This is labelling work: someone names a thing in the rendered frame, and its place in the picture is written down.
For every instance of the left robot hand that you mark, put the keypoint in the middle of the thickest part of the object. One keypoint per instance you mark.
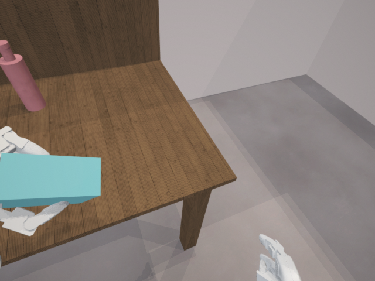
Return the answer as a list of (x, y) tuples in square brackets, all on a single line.
[(21, 220)]

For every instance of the sponge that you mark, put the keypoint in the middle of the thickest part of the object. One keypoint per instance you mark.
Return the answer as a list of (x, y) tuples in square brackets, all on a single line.
[(28, 180)]

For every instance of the right robot hand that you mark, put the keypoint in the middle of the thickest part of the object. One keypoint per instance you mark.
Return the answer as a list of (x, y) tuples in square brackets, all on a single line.
[(283, 269)]

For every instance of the table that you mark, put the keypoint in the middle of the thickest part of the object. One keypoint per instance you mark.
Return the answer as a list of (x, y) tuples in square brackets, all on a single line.
[(97, 65)]

